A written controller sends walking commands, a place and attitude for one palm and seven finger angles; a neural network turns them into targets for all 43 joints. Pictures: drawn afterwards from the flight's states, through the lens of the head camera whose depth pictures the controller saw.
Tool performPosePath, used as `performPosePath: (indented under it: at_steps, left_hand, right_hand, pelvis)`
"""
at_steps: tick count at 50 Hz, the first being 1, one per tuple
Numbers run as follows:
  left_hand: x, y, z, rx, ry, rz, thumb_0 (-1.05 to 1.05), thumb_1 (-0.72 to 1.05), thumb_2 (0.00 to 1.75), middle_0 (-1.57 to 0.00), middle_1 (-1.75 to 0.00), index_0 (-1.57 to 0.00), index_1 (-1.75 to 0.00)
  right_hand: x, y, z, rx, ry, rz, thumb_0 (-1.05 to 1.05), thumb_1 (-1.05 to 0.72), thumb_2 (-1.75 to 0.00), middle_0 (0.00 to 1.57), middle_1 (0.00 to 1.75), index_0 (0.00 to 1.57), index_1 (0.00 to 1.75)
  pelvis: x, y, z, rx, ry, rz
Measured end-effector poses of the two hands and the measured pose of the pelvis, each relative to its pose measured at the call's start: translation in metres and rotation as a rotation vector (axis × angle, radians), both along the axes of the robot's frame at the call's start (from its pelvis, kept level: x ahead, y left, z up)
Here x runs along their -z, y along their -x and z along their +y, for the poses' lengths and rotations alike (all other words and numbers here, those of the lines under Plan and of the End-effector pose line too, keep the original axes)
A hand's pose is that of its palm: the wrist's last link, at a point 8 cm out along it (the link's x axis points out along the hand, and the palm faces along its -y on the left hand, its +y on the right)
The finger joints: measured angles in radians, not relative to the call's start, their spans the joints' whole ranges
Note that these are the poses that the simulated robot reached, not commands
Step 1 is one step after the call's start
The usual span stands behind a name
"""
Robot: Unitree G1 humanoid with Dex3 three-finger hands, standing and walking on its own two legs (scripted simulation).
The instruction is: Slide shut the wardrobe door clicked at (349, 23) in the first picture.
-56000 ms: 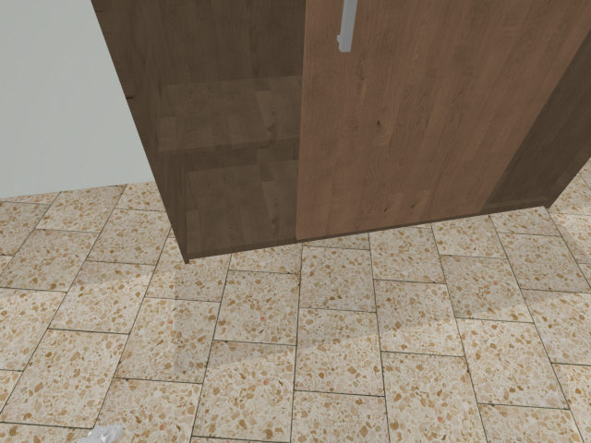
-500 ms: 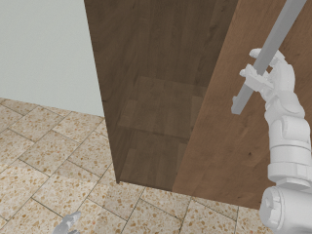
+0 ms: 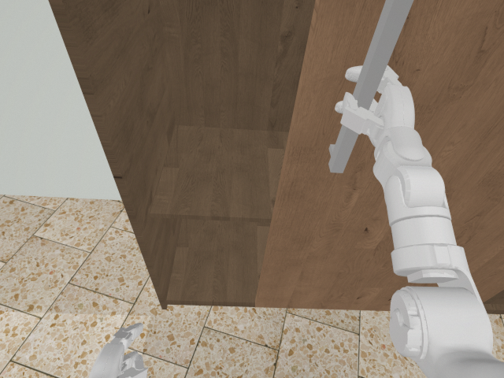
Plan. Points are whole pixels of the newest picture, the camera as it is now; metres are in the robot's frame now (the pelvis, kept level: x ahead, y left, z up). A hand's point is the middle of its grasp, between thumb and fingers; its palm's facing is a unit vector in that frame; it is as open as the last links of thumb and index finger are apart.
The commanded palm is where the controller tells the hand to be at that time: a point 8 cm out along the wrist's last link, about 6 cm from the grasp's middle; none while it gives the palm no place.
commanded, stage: tug the door sideways, standing still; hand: right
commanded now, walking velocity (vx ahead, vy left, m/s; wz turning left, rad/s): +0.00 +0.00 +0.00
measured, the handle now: (361, 84) +0.49 -0.13 +0.25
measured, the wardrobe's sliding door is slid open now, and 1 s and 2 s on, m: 0.35 0.34 0.12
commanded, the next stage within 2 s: step sideways, sliding the door along in 0.18 s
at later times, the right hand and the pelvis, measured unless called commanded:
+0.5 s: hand (347, 116) +0.44 -0.11 +0.23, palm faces +0.10 +0.99 -0.14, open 6.3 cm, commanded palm +0.42 -0.14 +0.23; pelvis -0.04 +0.00 -0.01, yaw +4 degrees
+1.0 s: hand (339, 114) +0.45 -0.10 +0.22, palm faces +0.22 +0.97 -0.10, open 6.5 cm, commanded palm +0.42 -0.08 +0.22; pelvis +0.00 +0.09 -0.01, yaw -3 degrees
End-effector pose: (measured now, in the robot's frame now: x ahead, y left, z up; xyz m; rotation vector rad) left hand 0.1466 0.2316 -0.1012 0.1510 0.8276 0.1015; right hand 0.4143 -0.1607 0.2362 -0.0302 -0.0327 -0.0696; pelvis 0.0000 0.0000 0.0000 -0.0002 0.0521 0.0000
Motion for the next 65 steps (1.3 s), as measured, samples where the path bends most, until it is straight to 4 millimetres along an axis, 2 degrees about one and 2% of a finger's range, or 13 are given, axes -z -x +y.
performPosePath:
  at_steps: [9,17,22,27,31,35,38,40,44,53,56,59,65]
  left_hand:
    - [0.012,0.024,-0.013,0.033,0.027,0.048,0.01,0.91,0.89,-0.20,-0.30,-0.20,-0.30]
    - [0.019,0.045,-0.013,0.032,0.016,0.076,0.01,0.91,0.89,-0.20,-0.30,-0.20,-0.30]
    - [0.022,0.062,-0.001,-0.062,0.004,0.073,0.01,0.91,0.89,-0.20,-0.30,-0.20,-0.30]
    - [0.034,0.084,0.014,-0.095,0.012,0.135,0.01,0.91,0.89,-0.20,-0.30,-0.20,-0.30]
    - [0.051,0.095,0.032,-0.087,0.003,0.218,0.01,0.91,0.89,-0.20,-0.30,-0.20,-0.30]
    - [0.045,0.094,0.047,-0.061,-0.043,0.293,0.01,0.91,0.89,-0.20,-0.30,-0.20,-0.30]
    - [0.036,0.078,0.055,-0.025,-0.075,0.290,0.02,0.91,0.89,-0.20,-0.30,-0.20,-0.30]
    - [0.037,0.061,0.061,-0.010,-0.085,0.247,0.02,0.91,0.89,-0.20,-0.30,-0.20,-0.30]
    - [0.031,0.022,0.061,0.020,-0.043,0.205,0.01,0.91,0.90,-0.20,-0.30,-0.20,-0.30]
    - [0.019,-0.075,0.061,0.212,0.039,0.082,0.01,0.91,0.89,-0.20,-0.30,-0.20,-0.30]
    - [0.024,-0.111,0.072,0.259,0.068,0.017,0.01,0.91,0.89,-0.20,-0.30,-0.20,-0.30]
    - [0.026,-0.140,0.091,0.252,0.058,-0.022,0.01,0.91,0.89,-0.20,-0.30,-0.20,-0.30]
    - [0.009,-0.169,0.125,0.231,-0.027,-0.055,0.01,0.91,0.90,-0.20,-0.30,-0.20,-0.30]
  right_hand:
    - [0.000,0.001,0.002,0.010,0.023,-0.010,-0.01,-0.75,-0.82,0.32,1.40,0.23,1.39]
    - [0.001,-0.001,0.000,-0.013,0.066,-0.049,-0.01,-0.73,-0.80,0.33,1.40,0.23,1.40]
    - [0.006,-0.004,-0.003,-0.013,0.125,-0.148,-0.03,-0.69,-0.81,0.39,1.40,0.23,1.40]
    - [0.008,-0.004,0.001,0.034,0.128,-0.178,-0.04,-0.70,-0.83,0.43,1.40,0.20,1.40]
    - [0.009,-0.003,0.005,0.076,0.133,-0.187,-0.04,-0.72,-0.84,0.44,1.40,0.17,1.39]
    - [0.011,-0.004,0.007,0.087,0.100,-0.209,-0.03,-0.73,-0.85,0.45,1.40,0.18,1.39]
    - [0.013,-0.006,0.007,0.090,0.079,-0.245,-0.03,-0.73,-0.85,0.45,1.40,0.18,1.39]
    - [0.015,-0.006,0.007,0.084,0.087,-0.270,-0.03,-0.73,-0.85,0.45,1.40,0.18,1.37]
    - [0.015,-0.007,0.008,0.092,0.096,-0.283,-0.04,-0.73,-0.84,0.46,1.40,0.17,1.34]
    - [0.016,-0.006,0.017,0.174,0.129,-0.287,-0.05,-0.71,-0.85,0.46,1.40,0.19,1.32]
    - [0.016,-0.007,0.023,0.239,0.145,-0.306,-0.05,-0.69,-0.85,0.46,1.40,0.22,1.31]
    - [0.017,-0.007,0.031,0.299,0.153,-0.316,-0.06,-0.67,-0.84,0.46,1.40,0.22,1.29]
    - [0.018,-0.006,0.050,0.307,0.139,-0.334,-0.05,-0.68,-0.82,0.46,1.40,0.21,1.31]
  pelvis:
    - [0.002,0.009,-0.005,0.020,-0.002,0.004]
    - [0.004,0.018,-0.009,0.004,0.000,0.012]
    - [0.009,0.031,-0.006,-0.061,0.005,-0.006]
    - [0.012,0.039,0.009,-0.072,0.008,-0.050]
    - [0.019,0.036,0.023,-0.025,-0.025,-0.083]
    - [0.011,0.029,0.034,0.003,-0.010,-0.095]
    - [0.009,0.022,0.041,0.009,0.016,-0.094]
    - [0.017,0.018,0.043,0.009,-0.002,-0.089]
    - [0.012,0.016,0.058,0.029,0.005,-0.121]
    - [0.010,-0.018,0.119,0.056,-0.048,-0.150]
    - [0.023,-0.037,0.147,0.077,-0.033,-0.164]
    - [0.023,-0.046,0.160,0.121,-0.046,-0.167]
    - [0.015,-0.066,0.170,0.129,-0.016,-0.118]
